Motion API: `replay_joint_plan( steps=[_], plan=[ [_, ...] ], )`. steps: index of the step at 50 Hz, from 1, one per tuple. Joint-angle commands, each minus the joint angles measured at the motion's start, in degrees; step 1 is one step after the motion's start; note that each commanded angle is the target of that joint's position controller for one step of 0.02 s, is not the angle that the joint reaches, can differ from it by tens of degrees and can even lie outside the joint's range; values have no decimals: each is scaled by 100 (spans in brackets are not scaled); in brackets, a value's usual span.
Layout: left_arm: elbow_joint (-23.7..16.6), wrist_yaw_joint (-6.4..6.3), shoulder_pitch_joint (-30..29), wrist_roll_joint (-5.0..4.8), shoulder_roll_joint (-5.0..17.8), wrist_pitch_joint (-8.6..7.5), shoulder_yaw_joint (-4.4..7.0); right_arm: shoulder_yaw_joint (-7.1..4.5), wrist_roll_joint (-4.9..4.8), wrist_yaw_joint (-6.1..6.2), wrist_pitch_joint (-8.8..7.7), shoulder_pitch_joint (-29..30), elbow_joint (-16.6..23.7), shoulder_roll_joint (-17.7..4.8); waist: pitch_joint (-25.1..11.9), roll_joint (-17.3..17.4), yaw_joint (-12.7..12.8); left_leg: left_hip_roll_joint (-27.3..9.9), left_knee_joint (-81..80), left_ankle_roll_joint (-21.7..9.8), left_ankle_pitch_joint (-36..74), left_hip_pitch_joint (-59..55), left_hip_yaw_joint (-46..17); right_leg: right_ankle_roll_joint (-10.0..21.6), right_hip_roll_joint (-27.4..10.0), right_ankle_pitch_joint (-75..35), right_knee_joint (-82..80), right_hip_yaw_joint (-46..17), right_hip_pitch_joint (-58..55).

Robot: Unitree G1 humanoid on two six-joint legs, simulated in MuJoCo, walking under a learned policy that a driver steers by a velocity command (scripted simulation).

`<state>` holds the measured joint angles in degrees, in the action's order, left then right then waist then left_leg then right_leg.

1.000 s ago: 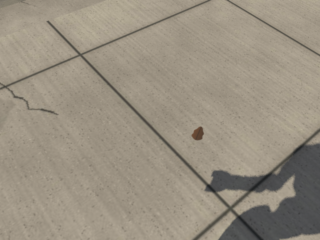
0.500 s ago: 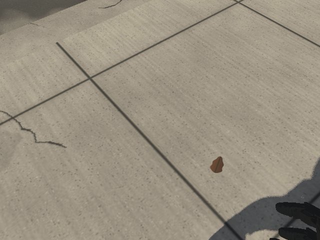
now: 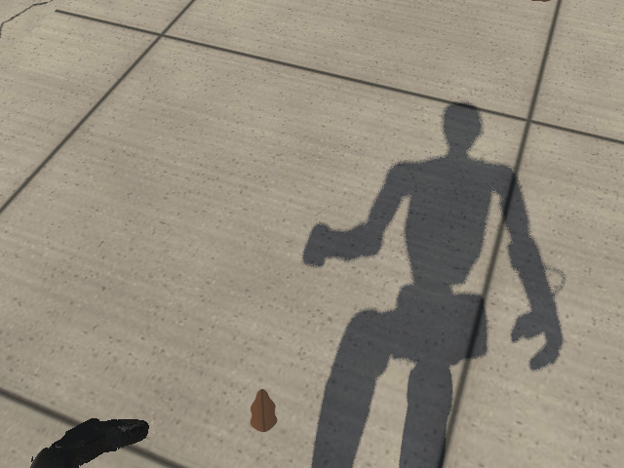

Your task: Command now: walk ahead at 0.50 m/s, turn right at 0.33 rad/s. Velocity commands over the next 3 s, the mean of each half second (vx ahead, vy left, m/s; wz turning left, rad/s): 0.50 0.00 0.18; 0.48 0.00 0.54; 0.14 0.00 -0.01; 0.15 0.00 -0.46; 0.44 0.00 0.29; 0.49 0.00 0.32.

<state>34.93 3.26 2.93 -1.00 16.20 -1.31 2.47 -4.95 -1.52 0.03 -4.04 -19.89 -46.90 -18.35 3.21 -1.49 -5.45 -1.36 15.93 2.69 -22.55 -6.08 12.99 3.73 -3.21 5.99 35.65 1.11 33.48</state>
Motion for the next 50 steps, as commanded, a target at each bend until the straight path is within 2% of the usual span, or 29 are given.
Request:
replay_joint_plan(
  steps=[1,2,3,4,5,6,7,9,11,14,17,21,24,26,27,28,29,30,31,32,33,34,35,36,38,41,44,47,50],
  plan=[
    [-103,-83,1306,9,906,-29,433,-160,-56,30,24,125,238,-1012,-868,414,1221,-1266,1885,-796,5670,894,-231,479,651,95,-469,353,-2620],
    [90,-201,2253,7,1402,21,585,11,117,32,-4,32,347,-669,-1528,-245,1554,-980,3716,-565,3513,2339,-169,772,-284,-193,-360,-922,-4466],
    [48,-221,2087,27,1846,-32,568,244,167,-55,-103,-685,490,-10,-2401,-1408,861,53,5682,-287,-1240,4268,-836,1742,-1847,1051,-1085,-4064,-5773],
    [-44,-190,2156,53,1276,-107,425,89,-76,-92,-193,-44,384,-700,-2520,-485,1377,-14,6219,-355,-1191,4597,-1834,1634,-1975,1426,-1622,-4320,-5490],
    [74,-169,1926,99,1103,-175,352,32,-240,-106,-222,520,606,-845,-1540,-413,1346,-205,6175,-415,-720,4981,-1776,1361,-1769,946,-1730,-3268,-4754],
    [144,-166,1589,81,967,-220,306,66,-161,-65,-227,637,619,-729,-1050,-153,1079,-485,5739,-430,-184,4838,-1736,1157,-1522,424,-1800,-2540,-3964],
    [161,-166,1275,110,767,-256,257,47,-39,-38,-195,633,569,-698,-742,-202,870,-642,5409,-393,178,4595,-1745,1039,-1300,18,-1946,-2011,-3349],
    [176,-163,990,176,565,-371,216,42,-48,-43,-23,195,380,-566,-655,-340,565,-763,5220,-315,677,3974,-1848,976,-1121,-253,-2380,-1407,-2711],
    [316,-170,921,173,565,-495,235,62,-43,-16,118,148,325,-382,-438,-185,458,-738,4998,-210,948,4011,-1899,971,-1086,-646,-2668,-882,-2451],
    [515,-246,1015,225,591,-540,261,71,-13,2,148,505,423,-277,-137,-104,531,-645,4273,-104,1787,4487,-2049,823,-952,-1024,-2835,-214,-2572],
    [606,-305,1010,203,660,-525,267,116,13,-89,85,877,514,-162,-12,-95,661,-540,3179,-133,2729,4395,-1807,626,-802,-1111,-2931,358,-2713],
    [861,-357,1422,131,830,-421,324,212,29,-235,63,1612,826,-2,285,44,995,-470,2279,-298,2848,4630,-1432,568,-1051,-1374,-2886,661,-3375],
    [981,-390,1575,60,938,-249,370,213,29,-366,56,1916,1095,-32,315,8,1027,-344,1978,-496,2225,4872,-1158,513,-1258,-2188,-2459,806,-4083],
    [956,-445,1460,41,1094,-153,409,145,21,-415,87,1754,1191,-164,22,-208,806,-25,1950,-706,1665,4352,-829,387,-1272,-3973,-1823,968,-4272],
    [931,-482,1405,28,1176,-107,429,75,21,-412,118,1471,1177,-289,-232,-344,606,191,2017,-835,1356,3905,-669,321,-1259,-4912,-1299,1022,-4309],
    [907,-510,1340,24,1230,-63,436,-43,9,-385,143,894,1080,-503,-582,-386,263,407,1993,-993,1193,3136,-599,238,-1188,-5360,-447,1074,-4154],
    [873,-535,1219,-6,1195,-57,406,-220,1,-306,159,-9,884,-805,-1036,-238,-271,568,1546,-1233,1535,1716,-730,45,-965,-4868,825,1185,-3483],
    [769,-526,1450,158,787,-139,258,-360,-11,-170,235,-624,766,-1306,-1551,719,-338,-433,1509,-1601,1808,5,-2314,-201,-561,-1760,2641,1150,-1937],
    [488,-416,1807,172,235,-334,71,-373,-4,-178,169,-290,961,-1578,-2221,1747,266,-1709,657,-2858,786,-1658,-5738,-534,785,2722,4586,181,407],
    [431,-303,1174,-8,819,-558,174,-236,28,-213,111,-361,1017,-1079,-2334,852,-189,-1731,145,-2645,422,-1690,-5818,-380,457,2569,4755,-840,1019],
    [251,-257,748,-172,900,-661,186,-175,56,-209,55,-178,1005,-852,-1515,562,-129,-1544,79,-2381,664,-1007,-4951,-253,214,2093,4412,-771,1218],
    [258,-291,693,-88,789,-700,160,-139,42,-217,18,175,1021,-746,-904,-12,195,-1274,50,-2179,1348,-83,-4290,-250,-41,1714,3811,-704,1044],
    [313,-329,720,72,846,-671,204,-84,48,-195,2,480,1083,-545,-690,-8,382,-1064,-1,-2075,1964,507,-3815,-311,-215,1487,3301,-684,714],
    [332,-322,840,123,849,-605,224,-51,119,-164,2,628,1175,-500,-589,180,537,-930,-117,-2066,2388,957,-3596,-383,-286,1330,3141,-689,368],
    [343,-331,975,186,732,-485,208,-70,100,-109,-9,684,1182,-562,-519,260,657,-798,-265,-2094,2947,1447,-3289,-598,-297,1177,2688,-558,151],
    [179,-357,472,203,505,-402,114,-130,70,6,15,522,1094,-778,-321,344,530,-497,-303,-1921,3096,1972,-2778,-854,-164,358,1515,-379,83],
    [50,-309,-171,163,357,-445,39,-146,33,69,95,302,1006,-826,-322,563,232,-208,-138,-1587,2455,2188,-2582,-890,153,-834,145,-301,-425],
    [-75,-249,-510,115,523,-508,96,-166,11,102,186,23,869,-850,-308,674,113,-302,290,-1412,2558,1915,-2934,-804,395,-1046,-507,-392,-637],
    [10,-201,-160,142,752,-579,219,-161,38,181,296,110,892,-752,-548,895,344,-429,1123,-1151,3014,1343,-3384,-540,462,-730,-832,-518,-941]
  ],
)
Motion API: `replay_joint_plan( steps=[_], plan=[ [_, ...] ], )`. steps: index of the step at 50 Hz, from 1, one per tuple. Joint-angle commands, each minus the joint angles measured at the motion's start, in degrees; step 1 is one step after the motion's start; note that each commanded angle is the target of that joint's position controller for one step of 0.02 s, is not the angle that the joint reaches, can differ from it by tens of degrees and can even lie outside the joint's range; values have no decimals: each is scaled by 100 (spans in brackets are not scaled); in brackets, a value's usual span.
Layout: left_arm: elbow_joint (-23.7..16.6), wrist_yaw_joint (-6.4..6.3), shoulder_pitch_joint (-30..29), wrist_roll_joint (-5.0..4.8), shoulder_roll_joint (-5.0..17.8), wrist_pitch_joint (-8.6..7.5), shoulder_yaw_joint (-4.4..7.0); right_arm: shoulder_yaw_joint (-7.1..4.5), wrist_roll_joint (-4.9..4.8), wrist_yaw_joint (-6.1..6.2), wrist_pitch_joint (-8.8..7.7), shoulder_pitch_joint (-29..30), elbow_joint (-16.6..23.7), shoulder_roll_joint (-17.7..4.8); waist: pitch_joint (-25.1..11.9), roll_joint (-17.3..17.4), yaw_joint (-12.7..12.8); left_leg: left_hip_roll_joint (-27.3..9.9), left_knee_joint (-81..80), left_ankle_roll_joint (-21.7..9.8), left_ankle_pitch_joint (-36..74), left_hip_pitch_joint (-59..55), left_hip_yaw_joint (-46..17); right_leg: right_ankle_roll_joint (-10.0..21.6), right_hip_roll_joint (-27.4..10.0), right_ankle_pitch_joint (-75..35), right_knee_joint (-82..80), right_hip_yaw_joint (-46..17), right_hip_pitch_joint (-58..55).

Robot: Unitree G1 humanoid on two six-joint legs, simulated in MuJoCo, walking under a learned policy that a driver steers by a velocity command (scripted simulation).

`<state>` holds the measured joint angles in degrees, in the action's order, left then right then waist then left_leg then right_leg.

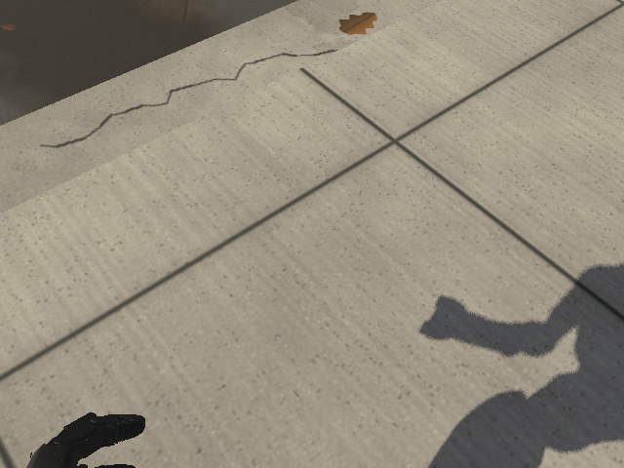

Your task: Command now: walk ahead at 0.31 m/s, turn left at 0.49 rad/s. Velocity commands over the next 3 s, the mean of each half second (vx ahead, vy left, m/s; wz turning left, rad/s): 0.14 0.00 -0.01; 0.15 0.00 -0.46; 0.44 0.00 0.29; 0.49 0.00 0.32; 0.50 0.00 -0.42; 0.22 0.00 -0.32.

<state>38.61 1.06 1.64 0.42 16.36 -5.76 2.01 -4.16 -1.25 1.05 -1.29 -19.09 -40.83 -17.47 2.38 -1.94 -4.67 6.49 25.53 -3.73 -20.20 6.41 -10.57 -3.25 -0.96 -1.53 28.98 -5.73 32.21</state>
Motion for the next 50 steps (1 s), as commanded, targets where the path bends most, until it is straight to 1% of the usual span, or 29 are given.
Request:
replay_joint_plan(
  steps=[1,2,3,4,5,6,8,10,12,14,16,19,20,21,22,23,25,26,30,32,35,36,37,38,39,41,43,46,50],
  plan=[
    [-248,12,334,36,760,-163,297,-217,16,93,34,213,351,-751,-613,959,484,-1105,571,-352,2974,70,-982,304,195,-290,-410,259,-1245],
    [-196,-15,727,136,890,-198,336,-147,46,88,14,246,430,-537,-998,825,670,-800,1313,-119,2943,241,-786,530,-128,-1081,-507,152,-2094],
    [-203,-47,1256,266,1235,-199,381,-19,178,86,-11,-55,564,-188,-1821,-179,699,-328,2920,189,842,1173,-371,1032,-1332,-3211,-23,-935,-3713],
    [-31,2,1471,214,1316,-72,419,39,54,37,-37,-1190,455,-160,-2631,-1741,322,196,4470,492,-2265,2511,-84,2163,-2536,-3190,-168,-3024,-4987],
    [-155,17,1290,28,960,14,355,-73,-7,36,22,-1197,232,-742,-2416,-935,440,-219,5048,604,-1848,2820,-268,2086,-2398,-1437,-452,-3191,-4556],
    [-237,-9,1004,6,645,82,251,-134,-23,58,113,-455,317,-931,-1650,-489,617,-370,5171,687,-1442,3041,-35,1828,-2031,-685,-598,-2371,-3900],
    [-164,23,450,72,256,161,44,-86,114,121,274,128,425,-696,-867,-169,435,-742,4324,752,-1006,2586,126,1571,-1420,-248,-921,-1520,-2447],
    [-63,43,196,83,396,217,79,13,162,104,311,49,407,-335,-568,-568,211,-802,2986,786,-852,1701,584,1420,-885,-667,-1134,-845,-1537],
    [11,17,288,42,618,259,167,82,212,119,235,104,383,-163,-784,-702,267,-713,2028,828,-670,1233,764,1547,-805,-1501,-997,-716,-1653],
    [47,-9,438,-43,862,329,261,45,160,132,231,168,342,-308,-1051,-635,349,-623,1498,802,-60,981,757,1649,-950,-1147,-949,-953,-1911],
    [8,-33,371,-117,984,429,307,9,146,135,272,335,361,-395,-932,-570,354,-542,1018,687,357,789,778,1593,-939,85,-1027,-1189,-1745],
    [8,-93,367,-185,821,543,271,-39,226,124,232,514,463,-460,-592,-460,264,-668,63,340,934,200,691,1200,-639,1533,-919,-1352,-1069],
    [-9,-95,440,-142,667,535,226,-91,289,154,209,407,529,-691,-654,-105,250,-1255,-122,93,1024,-163,246,965,-452,1851,-512,-1217,-691],
    [-106,-101,548,-155,473,526,205,-208,313,151,228,462,436,-1024,-524,1066,485,-1757,-392,-315,839,50,-276,647,201,2495,92,-300,-317],
    [-70,-111,576,-143,548,514,220,-193,333,138,211,548,493,-868,-463,1497,378,-2292,-773,-709,1198,180,-816,424,485,2709,991,242,-262],
    [-72,-107,608,-134,711,519,308,-170,353,159,168,700,565,-772,-459,1587,328,-2691,-778,-989,2045,109,-1050,277,372,3262,2087,346,-24],
    [66,-132,929,-153,833,640,432,-127,237,192,77,981,632,-626,-483,1017,475,-2664,-524,-1006,3308,-45,-622,49,187,3372,3324,155,284],
    [75,-140,975,-163,683,705,403,-126,176,192,58,1110,629,-596,-463,915,524,-2525,-426,-876,3553,-141,-292,-25,73,3184,3282,166,366],
    [-179,-23,646,-207,370,785,263,-224,157,173,197,1177,550,-757,-588,1160,337,-2162,-308,-712,3660,-29,596,-141,0,2544,2071,714,-375],
    [-310,60,592,-210,503,801,297,-275,110,161,237,1064,480,-867,-695,1269,273,-2280,-192,-709,3534,-110,640,-54,34,2358,1456,856,-725],
    [-212,86,1091,-152,645,825,404,-275,-39,138,191,1095,384,-833,-740,1065,560,-2183,461,-319,2773,309,956,309,292,1182,-22,1091,-1780],
    [-186,8,1304,-131,845,830,486,-244,30,94,157,713,234,-660,-841,457,561,-1922,1148,90,1490,934,1356,554,154,475,-432,608,-2555],
    [-275,-116,1550,-129,1665,820,674,-77,363,40,133,741,489,-169,-897,-1533,446,-1131,3069,738,-1476,2713,1876,1372,-1466,-862,-622,-1749,-3572],
    [-301,-23,1938,35,1646,666,636,-113,253,53,51,1431,721,-370,-1156,-1284,1009,-632,3999,720,-2010,3555,860,2409,-2033,739,-1164,-3104,-3447],
    [-262,14,1883,38,1416,521,562,-183,84,33,-7,1651,747,-597,-846,-733,998,-832,4238,573,-1556,3879,576,2310,-1863,2233,-1434,-2941,-3387],
    [-267,-69,1492,-135,1025,426,430,-261,72,33,-94,1680,613,-733,-271,-404,799,-1060,3822,411,-554,4020,543,1811,-1453,3535,-1641,-2492,-3003],
    [-337,-173,1310,-105,929,434,360,-265,149,8,-197,1579,558,-658,-166,-561,650,-1024,3319,485,209,3589,579,1656,-1109,3181,-1834,-2105,-2666],
    [-315,-239,1380,-52,839,355,337,-201,137,-79,-331,1401,364,-448,-326,-461,616,-902,2367,606,1031,3229,766,1567,-887,2095,-1838,-1435,-2756],
    [-120,-197,1628,-75,957,272,356,-64,69,-163,-351,1695,361,-265,-200,-560,878,-951,1302,691,1565,2791,907,1534,-962,1791,-1905,-1029,-2613]
  ],
)
Over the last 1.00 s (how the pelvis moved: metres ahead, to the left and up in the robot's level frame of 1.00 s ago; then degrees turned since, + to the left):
0.56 0.07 0.01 28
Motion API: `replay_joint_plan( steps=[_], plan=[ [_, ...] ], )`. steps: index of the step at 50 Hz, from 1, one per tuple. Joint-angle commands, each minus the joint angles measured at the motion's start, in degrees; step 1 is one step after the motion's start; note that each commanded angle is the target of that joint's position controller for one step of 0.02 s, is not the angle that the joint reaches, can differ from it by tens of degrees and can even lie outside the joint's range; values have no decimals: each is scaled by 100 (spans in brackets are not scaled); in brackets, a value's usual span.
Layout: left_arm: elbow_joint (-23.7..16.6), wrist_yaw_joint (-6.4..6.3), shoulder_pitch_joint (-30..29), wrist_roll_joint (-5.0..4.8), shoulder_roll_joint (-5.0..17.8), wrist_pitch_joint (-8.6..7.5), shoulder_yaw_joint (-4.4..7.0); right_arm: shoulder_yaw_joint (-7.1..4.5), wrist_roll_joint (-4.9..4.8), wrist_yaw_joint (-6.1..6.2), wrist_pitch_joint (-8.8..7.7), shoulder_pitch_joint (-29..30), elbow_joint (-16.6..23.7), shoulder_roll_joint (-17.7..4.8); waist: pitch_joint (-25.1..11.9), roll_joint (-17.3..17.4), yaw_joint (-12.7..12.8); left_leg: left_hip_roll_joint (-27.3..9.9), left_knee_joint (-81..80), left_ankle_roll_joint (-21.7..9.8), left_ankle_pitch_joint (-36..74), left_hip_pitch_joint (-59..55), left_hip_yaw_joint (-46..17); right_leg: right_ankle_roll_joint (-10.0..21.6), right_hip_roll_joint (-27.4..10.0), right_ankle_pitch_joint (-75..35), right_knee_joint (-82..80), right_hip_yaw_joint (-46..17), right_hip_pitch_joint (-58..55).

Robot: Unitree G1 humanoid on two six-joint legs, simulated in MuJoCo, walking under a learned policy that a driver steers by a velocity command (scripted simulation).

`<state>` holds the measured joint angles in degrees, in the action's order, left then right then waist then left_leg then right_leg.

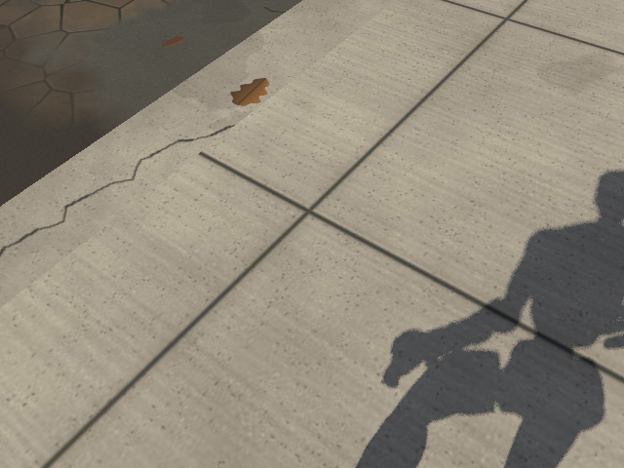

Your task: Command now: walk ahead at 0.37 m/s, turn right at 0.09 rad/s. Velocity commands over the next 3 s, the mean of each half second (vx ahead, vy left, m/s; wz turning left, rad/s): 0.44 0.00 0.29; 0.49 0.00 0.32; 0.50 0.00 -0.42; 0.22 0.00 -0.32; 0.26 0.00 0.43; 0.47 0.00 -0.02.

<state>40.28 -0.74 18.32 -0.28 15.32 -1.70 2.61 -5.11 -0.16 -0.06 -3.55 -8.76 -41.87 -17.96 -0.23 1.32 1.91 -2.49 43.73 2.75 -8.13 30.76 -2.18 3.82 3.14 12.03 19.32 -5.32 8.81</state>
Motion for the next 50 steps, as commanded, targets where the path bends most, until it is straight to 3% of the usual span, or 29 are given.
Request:
replay_joint_plan(
  steps=[1,5,9,11,12,13,14,15,16,17,18,19,20,23,27,31,34,36,37,38,39,40,41,42,43,44,45,46,50],
  plan=[
    [-239,2,22,-8,1102,-147,303,43,-67,-68,-125,735,493,-247,133,-856,273,-76,-651,15,381,358,71,851,-1457,501,-970,-1075,-272],
    [-35,59,191,-15,1161,-174,319,87,-131,-142,-142,923,616,-329,437,-699,388,-139,-920,-206,253,575,65,900,-1742,518,-1042,-975,-521],
    [126,84,250,-50,1196,-157,355,140,-153,-249,-170,953,735,-344,522,-632,356,-94,-1078,-524,-120,534,165,819,-1882,-165,-901,-624,-924],
    [117,72,76,-72,1267,-123,377,114,-140,-276,-170,609,691,-407,326,-630,94,114,-1280,-718,-139,-169,399,647,-1791,-1339,-475,-282,-870],
    [90,51,-19,-68,1250,-105,364,40,-111,-258,-158,135,555,-512,1,-559,-183,346,-1423,-821,16,-1016,592,493,-1592,-2410,135,25,-686],
    [62,15,11,-29,1090,-102,305,-103,-115,-216,-145,-636,347,-771,-516,-349,-513,414,-1458,-986,86,-2198,455,270,-1274,-3138,1274,441,-296],
    [-230,-24,43,93,816,-158,178,-266,-96,-161,-127,-1500,279,-1360,-1239,577,-761,-761,-1662,-1604,-399,-3941,-1533,-195,-743,-2019,3314,922,1286],
    [-327,7,209,160,470,-307,62,-254,-133,-198,-139,-1798,202,-1481,-1541,1572,-645,-1608,-2581,-2274,-1473,-5001,-4043,-465,114,1806,4761,427,3058],
    [-344,92,-173,-36,947,-447,152,-112,-151,-192,-145,-1676,254,-1004,-1128,983,-799,-1607,-2852,-2110,-2053,-4858,-3971,-366,-228,1723,5258,-132,3746],
    [-432,147,-504,-142,1051,-541,174,-72,-90,-173,-136,-1352,336,-885,-535,652,-733,-1446,-2887,-1975,-1688,-4279,-3293,-262,-470,1220,5192,-50,3938],
    [-445,145,-649,-52,996,-591,157,-48,-53,-161,-111,-1111,412,-818,-276,178,-616,-1235,-2916,-1881,-1137,-3728,-2814,-240,-658,823,4871,11,3790],
    [-446,136,-680,71,976,-598,180,-3,-24,-148,-91,-910,487,-717,-89,37,-459,-1041,-3018,-1825,-577,-3247,-2461,-284,-786,516,4470,12,3537],
    [-455,140,-615,114,940,-570,194,26,14,-129,-83,-770,555,-668,-78,178,-306,-889,-3128,-1811,-175,-2915,-2250,-345,-838,323,4242,8,3228],
    [-431,116,-576,140,791,-440,176,11,-34,-46,-91,-699,535,-732,23,259,-164,-660,-3276,-1856,767,-2338,-1734,-621,-753,-36,3680,186,3020],
    [-646,104,-1474,127,518,-443,74,-36,-93,78,-46,-1029,321,-855,201,273,-428,-258,-3174,-1550,1163,-1867,-1233,-800,-480,-1384,2008,262,2612],
    [-808,202,-2190,25,522,-520,61,-58,-168,137,24,-1473,101,-867,229,305,-661,-347,-2956,-1404,869,-2024,-1566,-722,-239,-1916,1087,194,2167],
    [-825,246,-2238,-2,697,-573,132,-73,-169,189,109,-1513,41,-833,221,424,-558,-568,-2510,-1307,964,-2627,-2011,-547,-238,-1500,734,3,2063],
    [-704,227,-1754,-6,860,-607,217,-93,-122,191,160,-1403,55,-829,25,592,-305,-617,-2055,-1210,1833,-2832,-2074,-330,-209,-1017,656,143,1465],
    [-547,194,-1124,30,1009,-633,305,-45,-95,164,165,-1331,83,-701,-419,544,14,-360,-1372,-1068,2474,-2777,-1849,-119,-251,-1206,462,268,504],
    [-456,151,-245,132,1223,-637,367,63,-13,131,159,-1270,203,-468,-1307,314,417,-85,-50,-906,1974,-2104,-1614,274,-960,-1091,806,-351,-1133],
    [-241,143,473,193,1656,-571,495,213,-96,112,98,-2158,216,25,-2216,-1235,215,831,2081,-428,-708,0,-962,1276,-2293,-262,696,-2806,-3385],
    [-99,211,606,10,1256,-540,423,216,-181,107,49,-2376,112,-257,-2212,-1743,207,728,2920,-370,-2504,845,-989,1446,-2666,817,48,-4148,-3409],
    [-139,192,268,-58,878,-514,317,108,-210,89,34,-1701,156,-695,-1216,-1055,325,438,3199,-370,-2091,1171,-999,1209,-2378,1264,-139,-3460,-2577],
    [-166,183,-78,-14,776,-465,265,106,-142,83,11,-1084,315,-743,-578,-533,278,226,3065,-381,-1683,1137,-724,1046,-2095,955,-271,-2720,-1722],
    [-137,190,-316,21,728,-424,227,107,-32,67,-42,-683,452,-676,-78,-351,139,38,2702,-382,-1409,1101,-519,1026,-1862,324,-447,-2258,-966],
    [-140,192,-416,65,642,-420,179,97,22,47,-72,-601,479,-599,87,-399,-17,-128,2365,-386,-1217,858,-464,990,-1652,-241,-596,-1938,-513],
    [-131,196,-451,68,625,-417,165,125,14,28,-92,-679,478,-470,97,-539,-135,-173,2104,-360,-1158,643,-401,1010,-1525,-619,-699,-1778,-268],
    [-114,198,-445,19,627,-419,167,163,24,13,-106,-746,475,-345,44,-622,-208,-201,1790,-317,-1186,536,-314,1068,-1444,-900,-763,-1647,-160],
    [-5,119,-330,-99,1021,-371,292,332,102,-39,-188,-73,677,-57,136,-602,-89,-122,14,-122,-323,-12,-56,1053,-1212,-1191,-953,-1006,456]
  ],
)
Over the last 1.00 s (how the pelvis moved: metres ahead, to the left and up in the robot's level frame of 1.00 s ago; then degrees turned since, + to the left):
0.18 -0.08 0.01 -19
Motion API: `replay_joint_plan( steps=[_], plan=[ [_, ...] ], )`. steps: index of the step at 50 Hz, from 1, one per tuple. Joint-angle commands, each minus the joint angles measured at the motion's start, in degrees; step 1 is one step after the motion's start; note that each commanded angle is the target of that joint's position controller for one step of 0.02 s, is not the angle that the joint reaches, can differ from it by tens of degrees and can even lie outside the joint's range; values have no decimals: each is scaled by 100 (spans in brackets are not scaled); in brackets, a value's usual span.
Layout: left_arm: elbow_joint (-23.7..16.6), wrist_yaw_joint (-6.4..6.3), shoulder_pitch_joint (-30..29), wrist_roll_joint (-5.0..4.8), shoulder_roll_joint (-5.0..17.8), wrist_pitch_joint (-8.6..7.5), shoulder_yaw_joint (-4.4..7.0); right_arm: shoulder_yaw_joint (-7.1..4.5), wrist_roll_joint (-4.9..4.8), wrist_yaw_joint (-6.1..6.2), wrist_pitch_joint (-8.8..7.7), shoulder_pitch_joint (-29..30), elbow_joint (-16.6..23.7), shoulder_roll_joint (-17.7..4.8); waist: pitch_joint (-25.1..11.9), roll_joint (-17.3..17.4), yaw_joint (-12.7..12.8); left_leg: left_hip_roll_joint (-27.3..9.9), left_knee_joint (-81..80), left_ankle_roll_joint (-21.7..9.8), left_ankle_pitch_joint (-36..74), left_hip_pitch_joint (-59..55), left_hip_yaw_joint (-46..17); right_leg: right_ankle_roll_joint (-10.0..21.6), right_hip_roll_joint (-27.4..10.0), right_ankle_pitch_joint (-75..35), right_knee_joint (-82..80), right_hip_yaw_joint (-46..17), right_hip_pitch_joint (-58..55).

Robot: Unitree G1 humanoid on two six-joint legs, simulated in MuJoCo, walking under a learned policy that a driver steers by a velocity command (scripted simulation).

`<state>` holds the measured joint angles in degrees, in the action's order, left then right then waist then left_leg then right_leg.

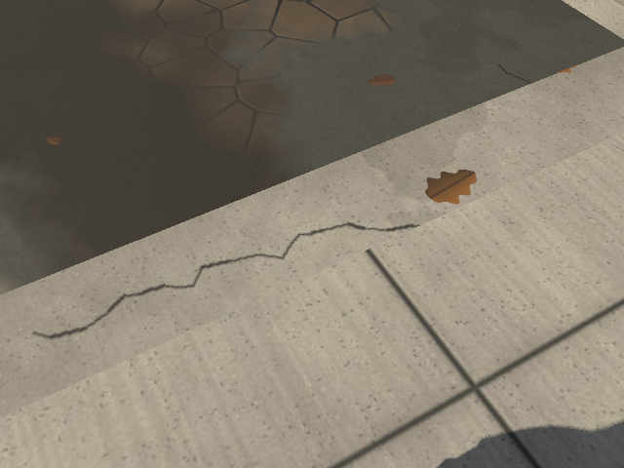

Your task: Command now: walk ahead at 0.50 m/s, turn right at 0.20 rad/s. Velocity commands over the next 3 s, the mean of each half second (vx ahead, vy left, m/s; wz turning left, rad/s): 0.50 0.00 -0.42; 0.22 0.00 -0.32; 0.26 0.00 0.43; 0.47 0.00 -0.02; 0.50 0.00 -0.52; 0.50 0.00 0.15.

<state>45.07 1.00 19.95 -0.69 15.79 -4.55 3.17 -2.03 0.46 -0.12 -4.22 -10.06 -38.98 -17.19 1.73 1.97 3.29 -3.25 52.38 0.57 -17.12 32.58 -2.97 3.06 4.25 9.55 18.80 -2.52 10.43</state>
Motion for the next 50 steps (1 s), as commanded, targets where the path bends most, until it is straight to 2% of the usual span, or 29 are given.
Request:
replay_joint_plan(
  steps=[1,3,6,8,9,10,11,12,13,15,16,19,22,26,29,31,32,33,34,35,36,37,38,39,41,42,44,46,50],
  plan=[
    [-448,-72,-406,-67,1035,-58,257,31,16,-55,-145,270,419,-149,-51,-654,-153,50,-1249,133,1042,-437,51,1055,-1252,-928,-896,-1183,425],
    [-355,-94,-126,-91,1093,-2,277,10,-41,-95,-182,606,486,-246,-71,-641,-31,211,-1724,193,1689,-784,25,945,-1254,-827,-811,-1210,458],
    [-277,-121,139,-132,1101,68,283,-74,-96,-109,-225,838,592,-448,-89,-672,-51,265,-2230,123,1714,-1158,-129,735,-1378,-270,-501,-1558,232],
    [-272,-135,145,-110,1052,117,272,-163,-111,-85,-247,586,538,-576,-164,-713,-283,254,-2511,-30,1468,-1762,-82,551,-1323,-95,-93,-1671,250],
    [-281,-136,162,-77,900,128,224,-241,-89,-46,-250,180,438,-691,-335,-703,-504,198,-2654,-154,1274,-2405,-41,411,-1105,-186,358,-1593,413],
    [-377,-118,87,-14,580,110,109,-340,-8,11,-257,-561,360,-964,-881,-357,-884,-493,-2669,-451,969,-3500,-653,189,-755,150,1635,-1269,909],
    [-534,-129,553,-4,117,50,-32,-462,59,53,-167,-1172,287,-1455,-1663,1050,-870,-1804,-2894,-1083,409,-5120,-2459,-170,-91,1958,3542,-470,2388],
    [-609,-149,755,-179,430,20,16,-466,0,-10,-101,-1367,110,-1338,-1722,1655,-809,-2225,-3461,-1506,-1088,-5103,-4023,-244,-265,2493,4720,-447,3381],
    [-551,-166,399,-227,849,54,139,-353,-38,-21,-107,-1092,157,-892,-993,905,-856,-1943,-3626,-1325,-1423,-4516,-3457,-265,-543,1977,5179,-590,3632],
    [-590,-160,-49,-125,817,134,176,-221,2,-39,-111,-500,157,-472,-323,465,-643,-1428,-3799,-1087,-151,-3483,-2018,-323,-836,1182,5025,-430,3402],
    [-623,-138,-120,-100,732,179,189,-196,41,-39,-121,-323,122,-362,-148,542,-516,-1262,-3940,-1047,358,-3120,-1550,-340,-969,960,4840,-423,3226],
    [-751,-80,-288,-86,435,289,139,-263,22,-23,-212,-235,-8,-434,-31,450,-392,-1162,-4279,-1109,1307,-2693,-704,-409,-1082,525,4512,-303,2975],
    [-935,-25,-647,-48,330,304,90,-341,3,3,-232,-294,-170,-625,36,214,-423,-1195,-4402,-1170,1870,-2774,-131,-455,-1121,-104,3697,-283,3066],
    [-1153,130,-1340,-52,263,250,18,-400,-53,42,-170,-430,-338,-858,191,93,-646,-1127,-4442,-1028,2047,-2842,591,-330,-1020,-1019,2461,56,2712],
    [-1378,229,-1707,-10,361,251,53,-446,-130,82,-55,-494,-450,-1025,288,105,-656,-1147,-4002,-828,3264,-3090,980,-180,-846,-933,1864,340,2421],
    [-1441,278,-1560,26,556,269,152,-497,-208,129,24,-486,-457,-1186,17,282,-481,-1151,-3332,-667,4547,-3324,1141,0,-565,-517,1700,568,1941],
    [-1374,280,-1190,42,712,288,238,-525,-258,155,61,-445,-435,-1254,-234,342,-259,-1095,-2715,-578,5157,-3337,1212,125,-354,-356,1590,693,1429],
    [-1189,242,-454,45,953,303,385,-506,-293,171,91,-381,-394,-1195,-621,201,156,-905,-1701,-413,5148,-3080,1347,307,-126,-748,1209,743,437],
    [-1052,115,200,49,1301,353,534,-427,-202,161,64,-544,-349,-995,-1009,-265,462,-579,-213,-87,3788,-2096,1412,558,-352,-1986,962,244,-920],
    [-1166,-29,-2,61,1919,409,563,-186,247,63,19,-1274,-190,-199,-1552,-2054,-302,251,1973,309,-2208,45,1234,1377,-1917,-4983,1685,-1828,-2768],
    [-1519,32,-45,126,1790,350,492,-162,97,-11,-47,-1439,-195,-635,-3061,-1517,-19,582,3045,340,-2566,440,-103,2281,-2746,-3606,909,-3793,-3157],
    [-1530,89,-258,101,1425,319,413,-280,-130,-17,-34,-632,-103,-1016,-2481,-691,211,299,2977,238,-1874,685,-323,1959,-2361,-2891,538,-3132,-2610],
    [-1451,71,-621,19,1140,301,324,-243,-171,35,8,-395,-29,-932,-1670,-418,11,63,2551,199,-1339,873,-149,1641,-2141,-2492,440,-2430,-1824],
    [-1445,41,-881,-14,868,299,225,-225,-106,107,85,-407,-159,-859,-1248,-175,-162,-176,2181,244,-1054,658,-115,1425,-1949,-2508,366,-1974,-1076],
    [-1379,19,-1173,151,715,276,140,-233,-77,154,251,-670,-289,-829,-1045,-439,-476,-296,1718,292,-745,-325,-92,1322,-1747,-2879,107,-1430,152],
    [-1288,20,-1255,208,638,229,105,-206,-66,170,300,-836,-376,-692,-1074,-506,-571,-287,1466,334,-638,-678,-47,1326,-1682,-3133,31,-1141,462],
    [-1087,-2,-1363,249,519,146,53,-133,-39,204,346,-909,-458,-440,-1074,-566,-643,-306,591,403,-363,-1081,-33,1257,-1548,-3374,-49,-615,720],
    [-923,-42,-1425,273,550,149,62,-83,-38,202,379,-716,-478,-333,-1035,-655,-546,-331,-182,400,113,-1372,-27,1139,-1478,-2841,-153,-330,757],
    [-681,-117,-1394,275,815,279,140,-177,-118,196,490,-161,-302,-651,-577,-726,-278,-257,-700,317,155,-1207,39,1132,-1702,-660,-483,-515,638]
  ],
)
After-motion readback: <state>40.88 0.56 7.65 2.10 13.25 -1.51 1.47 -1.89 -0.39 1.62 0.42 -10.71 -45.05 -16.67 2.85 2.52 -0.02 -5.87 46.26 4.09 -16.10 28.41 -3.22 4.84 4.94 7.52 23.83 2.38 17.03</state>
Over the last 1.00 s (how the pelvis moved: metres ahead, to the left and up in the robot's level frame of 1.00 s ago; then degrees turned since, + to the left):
0.51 0.14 0.00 22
